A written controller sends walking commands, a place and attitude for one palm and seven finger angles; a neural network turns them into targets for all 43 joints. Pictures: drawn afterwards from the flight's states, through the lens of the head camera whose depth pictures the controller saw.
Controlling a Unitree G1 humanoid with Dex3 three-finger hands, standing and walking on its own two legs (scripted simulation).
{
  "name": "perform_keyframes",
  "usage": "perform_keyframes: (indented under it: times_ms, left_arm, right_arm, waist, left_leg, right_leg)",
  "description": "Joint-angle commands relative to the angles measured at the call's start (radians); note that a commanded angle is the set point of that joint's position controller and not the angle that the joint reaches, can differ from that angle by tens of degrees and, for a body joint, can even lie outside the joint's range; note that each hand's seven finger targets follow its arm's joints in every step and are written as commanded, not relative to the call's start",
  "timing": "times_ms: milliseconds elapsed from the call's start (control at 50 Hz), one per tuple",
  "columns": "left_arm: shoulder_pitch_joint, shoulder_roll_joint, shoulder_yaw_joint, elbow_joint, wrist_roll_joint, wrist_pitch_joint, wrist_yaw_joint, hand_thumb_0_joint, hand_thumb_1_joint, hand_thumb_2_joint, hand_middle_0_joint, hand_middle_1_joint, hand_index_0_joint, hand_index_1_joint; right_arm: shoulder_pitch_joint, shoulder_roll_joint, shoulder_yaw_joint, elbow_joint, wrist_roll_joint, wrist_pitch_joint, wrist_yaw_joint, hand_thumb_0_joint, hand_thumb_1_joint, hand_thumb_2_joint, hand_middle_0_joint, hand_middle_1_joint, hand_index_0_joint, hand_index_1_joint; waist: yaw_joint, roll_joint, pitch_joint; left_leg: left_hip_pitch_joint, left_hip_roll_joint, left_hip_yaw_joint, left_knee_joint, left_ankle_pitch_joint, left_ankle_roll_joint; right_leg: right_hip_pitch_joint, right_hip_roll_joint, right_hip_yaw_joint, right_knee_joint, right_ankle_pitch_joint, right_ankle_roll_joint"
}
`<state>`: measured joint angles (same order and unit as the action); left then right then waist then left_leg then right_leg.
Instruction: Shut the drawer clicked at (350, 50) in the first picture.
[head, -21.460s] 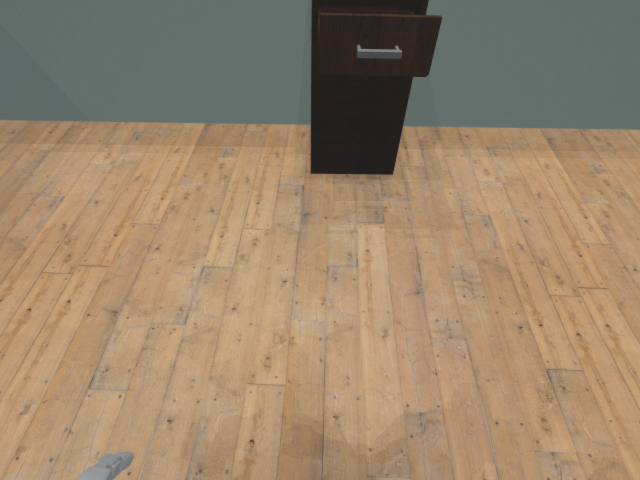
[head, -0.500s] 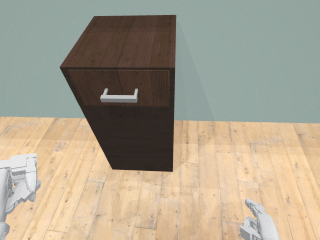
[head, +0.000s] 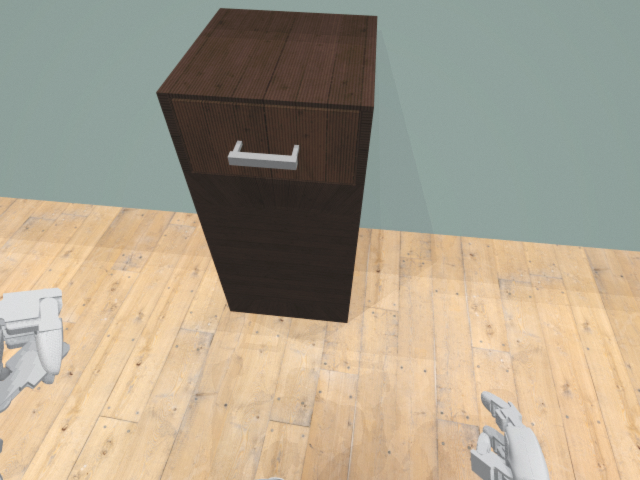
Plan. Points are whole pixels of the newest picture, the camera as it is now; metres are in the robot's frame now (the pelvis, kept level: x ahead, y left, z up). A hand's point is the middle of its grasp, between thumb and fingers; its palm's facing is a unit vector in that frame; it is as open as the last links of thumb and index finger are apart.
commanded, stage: step back with the hand held close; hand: left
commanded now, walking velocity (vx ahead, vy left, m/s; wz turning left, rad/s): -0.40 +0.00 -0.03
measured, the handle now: (265, 154) +0.71 +0.15 -0.02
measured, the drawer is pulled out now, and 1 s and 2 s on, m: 0.00 0.00 0.00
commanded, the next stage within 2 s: stop stepping back and stand still in 0.48 s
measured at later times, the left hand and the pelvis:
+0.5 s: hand (22, 440) +0.12 +0.22 +0.18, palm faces +0.29 -0.84 -0.46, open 3.2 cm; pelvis -0.09 -0.01 +0.00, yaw -3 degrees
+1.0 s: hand out of the picture -0.02 +0.18 +0.16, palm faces +0.30 -0.86 -0.40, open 3.2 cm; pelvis -0.22 -0.04 +0.00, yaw -3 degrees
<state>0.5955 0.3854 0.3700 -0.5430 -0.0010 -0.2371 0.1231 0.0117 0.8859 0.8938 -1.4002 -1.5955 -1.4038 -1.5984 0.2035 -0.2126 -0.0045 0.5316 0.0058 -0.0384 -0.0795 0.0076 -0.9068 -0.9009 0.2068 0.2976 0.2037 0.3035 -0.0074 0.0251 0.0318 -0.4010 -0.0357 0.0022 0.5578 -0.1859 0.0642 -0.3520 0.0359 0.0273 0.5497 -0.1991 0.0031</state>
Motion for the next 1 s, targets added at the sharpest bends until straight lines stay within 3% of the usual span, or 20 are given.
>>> perform_keyframes:
  times_ms: [0, 40, 80, 160, 200, 240, 340, 440, 520, 580, 620, 640, 680, 740, 780, 800, 840, 880, 920, 980]
  left_arm:
    - [-0.01, 0.176, 0.143, -0.238, -0.009, -0.075, 0.032, 0.0, 0.9, 0.9, -1.4, -1.6, -1.4, -1.6]
    - [-0.024, 0.187, 0.138, -0.25, -0.031, -0.076, 0.041, 0.0, 0.9, 0.9, -1.4, -1.6, -1.4, -1.6]
    - [-0.032, 0.169, 0.119, -0.23, -0.039, -0.071, 0.051, 0.0, 0.9, 0.9, -1.4, -1.6, -1.4, -1.6]
    - [-0.025, 0.166, 0.115, -0.206, -0.034, -0.072, 0.059, 0.0, 0.9, 0.9, -1.4, -1.6, -1.4, -1.6]
    - [-0.023, 0.174, 0.136, -0.246, -0.016, -0.094, 0.06, 0.0, 0.9, 0.9, -1.4, -1.6, -1.4, -1.6]
    - [-0.015, 0.202, 0.181, -0.246, 0.0, -0.106, 0.049, 0.0, 0.9, 0.9, -1.4, -1.6, -1.4, -1.6]
    - [0.025, 0.161, 0.143, -0.335, -0.017, -0.106, 0.042, 0.0, 0.9, 0.9, -1.4, -1.6, -1.4, -1.6]
    - [0.036, 0.148, 0.106, -0.331, -0.046, -0.121, 0.019, 0.0, 0.9, 0.9, -1.4, -1.6, -1.4, -1.6]
    - [0.069, 0.242, 0.192, -0.34, -0.053, -0.141, -0.011, 0.0, 0.9, 0.9, -1.4, -1.6, -1.4, -1.6]
    - [0.102, 0.294, 0.27, -0.321, -0.085, -0.14, -0.014, 0.0, 0.9, 0.9, -1.4, -1.6, -1.4, -1.6]
    - [0.161, 0.306, 0.309, -0.295, -0.1, -0.12, 0.003, 0.0, 0.9, 0.9, -1.4, -1.6, -1.4, -1.6]
    - [0.226, 0.276, 0.307, -0.235, -0.103, -0.101, 0.007, 0.0, 0.9, 0.9, -1.4, -1.6, -1.4, -1.6]
    - [0.206, 0.229, 0.264, -0.192, -0.098, -0.067, 0.006, 0.0, 0.9, 0.9, -1.4, -1.6, -1.4, -1.6]
    - [0.09, 0.157, 0.137, -0.153, -0.088, -0.045, 0.009, 0.0, 0.9, 0.9, -1.4, -1.6, -1.4, -1.6]
    - [0.032, 0.162, 0.094, -0.142, -0.064, -0.026, 0.023, 0.0, 0.9, 0.9, -1.4, -1.6, -1.4, -1.6]
    - [0.01, 0.142, 0.062, -0.151, -0.06, -0.02, 0.021, 0.0, 0.9, 0.9, -1.4, -1.6, -1.4, -1.6]
    - [-0.036, 0.136, 0.06, -0.169, -0.033, -0.005, 0.03, 0.0, 0.9, 0.9, -1.4, -1.6, -1.4, -1.6]
    - [-0.054, 0.167, 0.078, -0.197, -0.013, -0.009, 0.032, 0.0, 0.9, 0.9, -1.4, -1.6, -1.4, -1.6]
    - [-0.101, 0.239, 0.119, -0.278, -0.019, -0.021, 0.045, 0.0, 0.9, 0.9, -1.4, -1.6, -1.4, -1.6]
    - [-0.08, 0.193, 0.112, -0.227, -0.014, -0.04, 0.043, 0.0, 0.9, 0.9, -1.4, -1.6, -1.4, -1.6]
  right_arm:
    - [-0.075, -0.144, -0.068, -0.149, -0.007, -0.068, -0.009, 0.0, -0.9, -0.9, 0.2, 0.3, 0.2, 0.3]
    - [-0.051, -0.117, -0.07, -0.115, -0.008, -0.059, 0.003, 0.0, -0.9, -0.9, 0.2, 0.3, 0.2, 0.3]
    - [-0.053, -0.105, -0.072, -0.095, -0.012, -0.047, 0.012, 0.0, -0.9, -0.9, 0.2, 0.3, 0.2, 0.3]
    - [-0.084, -0.115, -0.065, -0.084, -0.007, -0.037, -0.001, 0.0, -0.9, -0.9, 0.2, 0.3, 0.2, 0.3]
    - [-0.101, -0.149, -0.065, -0.1, -0.008, -0.059, -0.013, 0.0, -0.9, -0.9, 0.2, 0.3, 0.2, 0.3]
    - [-0.091, -0.129, -0.077, -0.093, -0.018, -0.086, -0.008, 0.0, -0.9, -0.9, 0.2, 0.3, 0.2, 0.3]
    - [-0.069, -0.131, -0.081, -0.08, -0.029, -0.129, 0.014, 0.0, -0.9, -0.9, 0.2, 0.3, 0.2, 0.3]
    - [-0.032, -0.122, -0.062, 0.008, -0.048, -0.167, 0.03, 0.0, -0.9, -0.9, 0.2, 0.3, 0.2, 0.3]
    - [-0.048, -0.118, -0.065, -0.012, -0.049, -0.13, 0.045, 0.0, -0.9, -0.9, 0.2, 0.3, 0.2, 0.3]
    - [-0.095, -0.087, -0.049, -0.092, -0.011, -0.08, 0.036, 0.0, -0.9, -0.9, 0.2, 0.3, 0.2, 0.3]
    - [-0.139, -0.094, -0.046, -0.133, 0.028, -0.066, 0.03, 0.0, -0.9, -0.9, 0.2, 0.3, 0.2, 0.3]
    - [-0.16, -0.078, -0.035, -0.143, 0.037, -0.06, 0.023, 0.0, -0.9, -0.9, 0.2, 0.3, 0.2, 0.3]
    - [-0.14, -0.072, -0.021, -0.123, 0.023, -0.052, 0.01, 0.0, -0.9, -0.9, 0.2, 0.3, 0.2, 0.3]
    - [-0.052, -0.139, -0.034, -0.084, 0.026, -0.072, -0.001, 0.0, -0.9, -0.9, 0.2, 0.3, 0.2, 0.3]
    - [-0.019, -0.143, -0.043, -0.075, 0.017, -0.078, 0.001, 0.0, -0.9, -0.9, 0.2, 0.3, 0.2, 0.3]
    - [-0.032, -0.142, -0.043, -0.079, 0.011, -0.086, 0.001, 0.0, -0.9, -0.9, 0.2, 0.3, 0.2, 0.3]
    - [-0.094, -0.149, -0.04, -0.097, 0.012, -0.093, -0.007, 0.0, -0.9, -0.9, 0.2, 0.3, 0.2, 0.3]
    - [-0.098, -0.139, -0.046, -0.117, 0.005, -0.083, -0.011, 0.0, -0.9, -0.9, 0.2, 0.3, 0.2, 0.3]
    - [-0.109, -0.138, -0.063, -0.104, 0.003, -0.07, -0.001, 0.0, -0.9, -0.9, 0.2, 0.3, 0.2, 0.3]
    - [-0.059, -0.11, -0.046, -0.07, -0.004, -0.082, -0.001, 0.0, -0.9, -0.9, 0.2, 0.3, 0.2, 0.3]
  waist:
    - [-0.002, -0.035, -0.097]
    - [-0.014, -0.17, -0.113]
    - [-0.018, -0.204, -0.13]
    - [-0.021, -0.06, -0.064]
    - [-0.015, 0.225, -0.08]
    - [-0.004, 0.253, -0.15]
    - [0.005, 0.136, -0.165]
    - [0.006, 0.244, -0.273]
    - [0.025, 0.163, -0.397]
    - [0.018, -0.11, -0.36]
    - [0.041, -0.33, -0.3]
    - [0.041, -0.261, -0.233]
    - [0.016, -0.112, -0.2]
    - [-0.029, 0.023, -0.193]
    - [-0.011, 0.134, -0.213]
    - [0.004, 0.139, -0.159]
    - [0.015, 0.124, 0.008]
    - [0.003, -0.011, 0.052]
    - [0.015, -0.287, 0.043]
    - [-0.023, -0.111, 0.043]
  left_leg:
    - [-0.234, 0.092, -0.112, -0.103, -0.386, 0.031]
    - [-0.006, 0.018, -0.035, 0.148, -0.227, -0.035]
    - [0.072, 0.017, -0.019, 0.278, -0.176, -0.054]
    - [0.101, 0.074, -0.083, -0.073, -0.162, -0.019]
    - [-0.189, 0.266, -0.301, -0.32, -0.246, 0.072]
    - [-0.348, 0.377, -0.374, -0.428, -0.437, 0.127]
    - [-0.063, 0.314, -0.258, -0.289, -0.105, 0.096]
    - [0.381, 0.264, -0.207, -0.23, 0.41, 0.043]
    - [0.548, 0.213, -0.087, -0.082, 0.701, 0.002]
    - [0.373, 0.092, 0.081, 0.038, 0.344, -0.044]
    - [0.076, 0.014, 0.079, 0.187, -0.084, -0.042]
    - [-0.019, 0.019, 0.064, 0.185, -0.124, -0.029]
    - [0.027, 0.03, 0.061, 0.042, -0.011, -0.02]
    - [0.361, 0.102, 0.007, -0.089, 0.447, 0.021]
    - [0.418, 0.214, -0.138, -0.112, 0.474, 0.085]
    - [0.278, 0.24, -0.191, -0.201, 0.23, 0.081]
    - [-0.108, 0.216, -0.189, -0.352, -0.42, 0.046]
    - [-0.149, 0.081, -0.059, -0.164, -0.41, -0.019]
    - [-0.015, -0.007, -0.015, 0.42, -0.243, -0.069]
    - [-0.052, 0.069, -0.029, 0.451, -0.136, -0.063]
  right_leg:
    - [0.202, -0.082, 0.194, -0.116, -0.101, -0.025]
    - [-0.05, -0.234, 0.323, -0.295, -0.192, -0.099]
    - [-0.117, -0.3, 0.3, -0.325, -0.137, -0.14]
    - [-0.146, -0.154, 0.123, -0.185, -0.141, -0.047]
    - [0.113, 0.015, 0.015, 0.166, -0.028, 0.016]
    - [0.249, 0.049, 0.042, 0.457, -0.151, 0.021]
    - [0.092, 0.039, 0.013, 0.289, -0.268, 0.017]
    - [-0.019, 0.046, -0.035, -0.071, -0.281, 0.007]
    - [0.053, 0.03, -0.045, -0.271, 0.052, 0.029]
    - [0.118, -0.117, -0.002, -0.252, 0.543, 0.058]
    - [0.243, -0.219, 0.027, -0.164, 0.941, 0.118]
    - [0.264, -0.235, 0.042, -0.123, 0.955, 0.099]
    - [0.25, -0.221, 0.07, -0.087, 0.827, 0.031]
    - [0.041, -0.097, -0.013, 0.045, 0.564, 0.087]
    - [-0.088, -0.048, -0.016, 0.119, -0.037, 0.098]
    - [-0.021, -0.043, -0.003, 0.087, -0.276, 0.074]
    - [0.182, -0.027, -0.028, -0.007, -0.317, 0.021]
    - [0.138, -0.088, 0.057, -0.204, -0.399, -0.045]
    - [-0.215, -0.389, 0.461, -0.503, -0.728, -0.156]
    - [-0.128, -0.318, 0.245, -0.38, -0.398, -0.147]
